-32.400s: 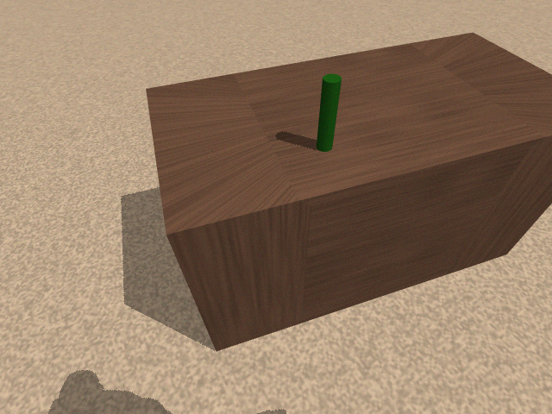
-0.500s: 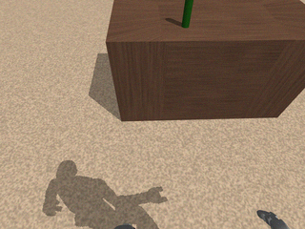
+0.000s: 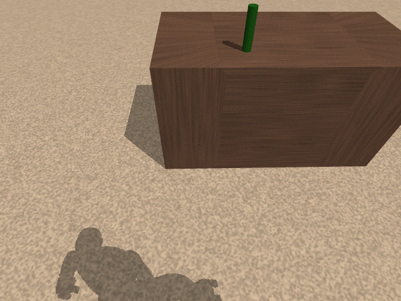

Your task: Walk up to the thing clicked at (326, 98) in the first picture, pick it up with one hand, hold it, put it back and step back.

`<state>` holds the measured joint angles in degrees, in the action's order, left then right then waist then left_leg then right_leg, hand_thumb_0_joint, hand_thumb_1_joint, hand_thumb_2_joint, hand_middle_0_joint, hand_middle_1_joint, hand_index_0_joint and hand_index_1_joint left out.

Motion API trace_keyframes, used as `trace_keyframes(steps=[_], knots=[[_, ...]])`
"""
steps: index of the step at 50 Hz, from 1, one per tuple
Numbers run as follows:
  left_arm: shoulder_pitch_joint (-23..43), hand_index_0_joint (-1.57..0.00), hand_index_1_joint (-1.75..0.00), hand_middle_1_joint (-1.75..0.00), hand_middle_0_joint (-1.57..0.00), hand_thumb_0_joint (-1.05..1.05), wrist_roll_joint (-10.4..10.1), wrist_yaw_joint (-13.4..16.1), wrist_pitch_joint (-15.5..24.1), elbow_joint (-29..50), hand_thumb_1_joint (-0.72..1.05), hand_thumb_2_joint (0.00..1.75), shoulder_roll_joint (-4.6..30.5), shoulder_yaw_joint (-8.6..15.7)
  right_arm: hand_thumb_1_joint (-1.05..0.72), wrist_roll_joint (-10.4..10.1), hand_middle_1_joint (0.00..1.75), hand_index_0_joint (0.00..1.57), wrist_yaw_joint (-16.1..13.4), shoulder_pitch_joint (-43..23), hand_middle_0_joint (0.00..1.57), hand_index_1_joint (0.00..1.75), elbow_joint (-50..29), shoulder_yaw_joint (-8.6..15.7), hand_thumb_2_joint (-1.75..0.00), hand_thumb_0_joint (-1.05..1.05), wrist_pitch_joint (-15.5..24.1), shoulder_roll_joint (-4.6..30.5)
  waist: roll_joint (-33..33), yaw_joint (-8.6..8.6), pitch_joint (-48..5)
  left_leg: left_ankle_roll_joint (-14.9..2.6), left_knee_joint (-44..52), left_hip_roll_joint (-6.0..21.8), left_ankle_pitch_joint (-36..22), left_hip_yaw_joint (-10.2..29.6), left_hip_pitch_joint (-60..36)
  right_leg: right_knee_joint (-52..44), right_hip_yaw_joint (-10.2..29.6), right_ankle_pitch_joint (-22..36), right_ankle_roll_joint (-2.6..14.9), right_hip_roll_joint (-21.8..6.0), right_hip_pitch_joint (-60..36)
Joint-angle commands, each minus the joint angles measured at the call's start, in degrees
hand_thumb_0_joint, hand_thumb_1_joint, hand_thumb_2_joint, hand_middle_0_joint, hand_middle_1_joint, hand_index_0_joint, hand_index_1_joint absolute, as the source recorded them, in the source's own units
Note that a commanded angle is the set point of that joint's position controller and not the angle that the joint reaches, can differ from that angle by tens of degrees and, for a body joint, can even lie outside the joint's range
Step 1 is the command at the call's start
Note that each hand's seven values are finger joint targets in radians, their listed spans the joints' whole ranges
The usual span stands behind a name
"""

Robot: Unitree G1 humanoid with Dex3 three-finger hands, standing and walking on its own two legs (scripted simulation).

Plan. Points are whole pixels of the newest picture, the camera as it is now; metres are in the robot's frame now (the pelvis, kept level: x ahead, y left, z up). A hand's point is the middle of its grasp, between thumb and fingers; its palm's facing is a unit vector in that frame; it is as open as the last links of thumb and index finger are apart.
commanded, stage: step back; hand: right
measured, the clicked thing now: (249, 29) +1.16 -0.20 +0.03
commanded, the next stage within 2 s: stand in 0.50 s
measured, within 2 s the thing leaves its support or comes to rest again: neither
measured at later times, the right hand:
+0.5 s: hand out of the picture +0.13 -0.27 -0.16, palm faces -0.06 +0.93 -0.35, open 7.4 cm
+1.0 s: hand out of the picture +0.15 -0.26 -0.14, palm faces -0.04 +0.94 -0.34, open 7.4 cm
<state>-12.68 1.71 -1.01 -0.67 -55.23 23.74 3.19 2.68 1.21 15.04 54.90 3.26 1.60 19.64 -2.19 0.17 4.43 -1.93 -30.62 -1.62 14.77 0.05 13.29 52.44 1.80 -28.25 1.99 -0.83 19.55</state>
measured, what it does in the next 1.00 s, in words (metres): steps on the spot: right foot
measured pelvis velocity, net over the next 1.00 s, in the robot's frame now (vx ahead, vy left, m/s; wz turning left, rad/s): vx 0.05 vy -0.01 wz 0.02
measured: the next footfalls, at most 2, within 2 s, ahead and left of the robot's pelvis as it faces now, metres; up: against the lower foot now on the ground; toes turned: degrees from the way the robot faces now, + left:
right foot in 0.16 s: +0.10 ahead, -0.14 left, +0.00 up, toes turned -1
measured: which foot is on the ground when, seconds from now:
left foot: down 0.00-1.00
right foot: up 0.00-0.14, down 0.16-1.00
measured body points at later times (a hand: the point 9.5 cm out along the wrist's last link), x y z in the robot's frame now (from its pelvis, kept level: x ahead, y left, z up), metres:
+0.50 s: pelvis +0.05 -0.01 +0.00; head +0.07 -0.01 +0.45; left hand +0.15 +0.29 -0.12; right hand +0.13 -0.32 -0.13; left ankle +0.04 +0.11 -0.73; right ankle +0.06 -0.14 -0.73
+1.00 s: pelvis +0.05 -0.01 +0.02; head +0.05 -0.01 +0.46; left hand +0.12 +0.29 -0.12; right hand +0.15 -0.31 -0.11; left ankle +0.04 +0.11 -0.73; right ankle +0.06 -0.14 -0.73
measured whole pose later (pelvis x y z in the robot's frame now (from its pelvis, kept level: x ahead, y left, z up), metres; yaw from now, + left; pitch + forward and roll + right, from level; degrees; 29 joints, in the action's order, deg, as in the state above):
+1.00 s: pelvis +0.05 -0.01 +0.02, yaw +1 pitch -3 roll +0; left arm -4.5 0.7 -0.7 0.8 -65.6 20.0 0.2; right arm 0.6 0.3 3.9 63.9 0.4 1.3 19.8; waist -0.1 -0.4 3.6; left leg 0.4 -18.9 -0.2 11.3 1.6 4.5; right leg 19.5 -1.5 -9.6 -1.0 -1.7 6.8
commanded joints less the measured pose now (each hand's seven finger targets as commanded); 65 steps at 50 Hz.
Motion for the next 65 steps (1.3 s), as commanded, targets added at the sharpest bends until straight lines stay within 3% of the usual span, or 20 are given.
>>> trace_keyframes(steps=[1,4,7,8,9,10,11,12,14,17,20,21,23,26,29,35,43,49,52,65], knots=[[0.94,-0.2,-0.3,-0.3,-0.2,0.0,-0.34,0.16,2.12,4.47,0.9,0.9,9.37,2.5,-0.9,-0.38,0.3,0.2,-1.29,-2.34,0.2,0.3,-4.57,3.93,-0.9,0.0,1.57,16.01,10.7,0.07,0.07,-8.26,16.0,13.87,10.63,17.69,-0.74,-5.05,0.07,3.3,-1.03,-2.31,6.46],[1.89,-0.2,-0.3,-0.3,-0.2,0.0,-0.47,0.24,2.45,3.78,0.9,0.9,8.27,2.47,-0.9,-0.25,0.3,0.2,-1.23,-3.75,0.2,0.3,-4.98,3.31,-0.9,0.0,0.85,14.76,12.52,0.05,-1.17,-7.46,12.89,12.04,4.33,12.72,3.43,-14.46,-1.86,5.83,-1.48,-0.84,-1.85],[-2.61,-0.2,-0.3,-0.3,-0.2,0.0,-0.44,1.54,3.27,1.05,0.9,0.9,7.83,2.73,-0.9,-1.47,0.3,0.2,-1.23,-7.41,0.2,0.3,-5.47,1.96,-0.9,0.0,-0.53,12.24,9.01,-4.09,-4.75,-3.57,1.51,9.42,-0.87,7.87,9.03,-28.31,-3.32,17.73,-1.34,1.0,-16.33],[-2.89,-0.2,-0.3,-0.3,-0.2,0.0,-0.1,2.04,3.65,0.96,0.9,0.9,9.94,3.33,-0.9,-1.93,0.3,0.2,-1.42,-6.76,0.2,0.3,-5.51,0.79,-0.9,0.0,-0.6,9.32,3.51,-4.33,-6.65,-1.35,-3.63,6.4,0.57,6.3,10.94,-29.78,2.35,18.82,-0.67,-2.35,-19.34],[-2.02,-0.2,-0.3,-0.3,-0.2,0.0,0.64,2.42,4.02,1.46,0.9,0.9,13.06,3.97,-0.9,-2.35,0.3,0.2,-1.56,-5.56,0.2,0.3,-5.75,0.17,-0.9,0.0,-0.51,7.73,-4.83,-3.55,-6.98,1.08,-10.77,0.84,5.89,5.47,14.95,-34.0,16.12,17.83,2.29,-11.21,-19.43],[2.14,-0.2,-0.3,-0.3,-0.2,0.0,0.2,2.33,3.96,2.72,0.9,0.9,15.35,3.99,-0.9,-2.1,0.3,0.2,-2.0,-3.82,0.2,0.3,-4.38,0.46,-0.9,0.0,-1.1,8.79,-6.08,-2.84,-6.26,2.03,-14.91,-0.14,16.58,5.3,11.21,-37.2,24.22,8.26,7.97,-19.41,-10.23],[7.74,-0.2,-0.3,-0.3,-0.2,0.0,0.25,2.04,3.8,4.15,0.9,0.9,15.89,3.79,-0.9,-1.77,0.3,0.2,-2.17,-1.18,0.2,0.3,-2.28,1.57,-0.9,0.0,-1.48,11.74,-5.47,-0.95,-3.88,2.63,-17.86,1.91,18.3,5.43,5.21,-35.87,25.65,5.98,11.48,-21.35,-1.69],[10.25,-0.2,-0.3,-0.3,-0.2,0.0,0.28,2.05,3.59,4.63,0.9,0.9,14.44,3.35,-0.9,-1.66,0.3,0.2,-2.09,-0.21,0.2,0.3,-1.01,1.68,-0.9,0.0,-1.34,12.3,-4.97,0.56,-2.0,2.36,-13.81,3.05,16.44,5.01,2.87,-34.49,22.03,8.12,11.16,-19.57,1.37],[10.11,-0.2,-0.3,-0.3,-0.2,0.0,-0.3,2.1,3.69,4.05,0.9,0.9,11.81,2.55,-0.9,-2.09,0.3,0.2,-1.89,-2.06,0.2,0.3,-0.15,1.24,-0.9,0.0,-1.02,11.46,-5.94,0.13,-1.8,1.38,-9.93,1.87,11.62,4.67,4.58,-33.02,13.76,12.92,6.9,-14.29,-2.25],[9.38,-0.2,-0.3,-0.3,-0.2,0.0,-0.38,1.9,3.66,2.68,0.9,0.9,12.17,2.38,-0.9,-1.66,0.3,0.2,-1.86,-1.98,0.2,0.3,1.0,0.95,-0.9,0.0,-0.62,10.97,-7.55,-0.23,-3.42,1.35,-2.47,2.08,5.43,2.17,1.95,-29.82,10.5,21.87,5.4,-12.78,-4.8],[9.79,-0.2,-0.3,-0.3,-0.2,0.0,-1.27,1.87,3.19,2.75,0.9,0.9,9.59,1.6,-0.9,-1.22,0.3,0.2,-2.33,-1.62,0.2,0.3,2.19,1.7,-0.9,0.0,0.25,13.02,-2.82,0.1,-9.22,-0.59,4.05,6.78,-17.96,7.6,-6.22,-21.91,4.42,34.17,1.1,-8.75,-6.24],[9.6,-0.2,-0.3,-0.3,-0.2,0.0,-1.69,1.91,2.97,2.47,0.9,0.9,8.76,1.34,-0.9,-1.17,0.3,0.2,-2.29,-4.22,0.2,0.3,1.74,1.74,-0.9,0.0,0.37,14.26,0.05,-1.22,-9.7,-1.74,4.12,9.29,-19.42,10.12,-3.46,-21.58,1.97,29.26,-0.06,-5.95,-8.05],[9.82,-0.2,-0.3,-0.3,-0.2,0.0,-1.54,2.18,3.08,1.37,0.9,0.9,9.58,1.33,-0.9,-1.54,0.3,0.2,-1.92,-9.37,0.2,0.3,1.37,1.59,-0.9,0.0,0.11,14.74,2.24,-2.05,-8.23,-2.23,2.48,8.66,-16.44,8.94,1.18,-24.07,1.22,22.54,-0.16,-5.35,-11.59],[9.21,-0.2,-0.3,-0.3,-0.2,0.0,-2.03,1.65,2.68,-1.48,0.9,0.9,7.23,0.27,-0.9,-1.95,0.3,0.2,-1.87,-7.3,0.2,0.3,2.57,0.14,-0.9,0.0,1.24,13.12,3.52,-0.64,-8.84,-0.44,7.11,9.75,-26.41,9.33,-4.69,-23.64,1.71,30.9,-0.29,-5.24,-12.81],[10.46,-0.2,-0.3,-0.3,-0.2,0.0,-1.94,1.7,2.41,-2.18,0.9,0.9,7.11,-0.12,-0.9,-2.1,0.3,0.2,-2.06,-9.75,0.2,0.3,3.36,0.26,-0.9,0.0,1.43,13.93,6.59,-0.88,-8.34,-0.07,7.9,9.89,-30.09,8.73,-5.49,-26.31,1.04,30.27,-1.01,-4.92,-14.21],[11.31,-0.2,-0.3,-0.3,-0.2,0.0,-1.55,1.58,2.46,-4.35,0.9,0.9,7.81,-0.5,-0.9,-2.58,0.3,0.2,-2.16,-11.92,0.2,0.3,3.97,-0.36,-0.9,0.0,0.89,12.53,4.59,-0.64,-9.32,0.81,10.21,9.03,-26.08,6.59,-7.71,-30.13,1.21,34.7,-1.06,-5.95,-17.62],[11.81,-0.2,-0.3,-0.3,-0.2,0.0,-1.22,1.38,2.54,-6.32,0.9,0.9,8.08,-0.87,-0.9,-2.47,0.3,0.2,-1.8,-13.83,0.2,0.3,5.13,-0.48,-0.9,0.0,0.52,12.2,3.13,-0.42,-5.23,1.09,14.66,8.58,-12.56,6.46,-6.37,-35.08,1.98,25.42,-1.33,-6.22,-15.14],[11.34,-0.2,-0.3,-0.3,-0.2,0.0,-1.14,1.28,2.89,-7.03,0.9,0.9,8.28,-0.85,-0.9,-2.38,0.3,0.2,-1.51,-13.7,0.2,0.3,5.71,-0.55,-0.9,0.0,0.7,12.46,2.54,-0.44,-5.66,1.01,15.77,8.75,-11.07,6.59,-6.02,-35.79,2.18,24.76,-1.29,-6.63,-16.17],[10.45,-0.2,-0.3,-0.3,-0.2,0.0,-1.1,1.2,2.8,-7.55,0.9,0.9,8.16,-0.92,-0.9,-2.28,0.3,0.2,-1.3,-13.79,0.2,0.3,6.09,-0.62,-0.9,0.0,0.56,12.11,2.27,-0.67,-3.83,1.31,16.8,8.1,-4.71,6.73,-5.82,-37.28,2.32,19.1,-1.41,-6.3,-13.0],[9.37,-0.2,-0.3,-0.3,-0.2,0.0,-1.17,1.28,2.94,-7.51,0.9,0.9,9.02,-0.94,-0.9,-2.1,0.3,0.2,-1.14,-10.91,0.2,0.3,7.16,-0.97,-0.9,0.0,0.14,12.02,2.07,-0.22,-4.74,1.0,15.87,8.26,-5.33,6.62,-4.84,-37.19,3.03,19.4,-1.02,-6.61,-13.43]])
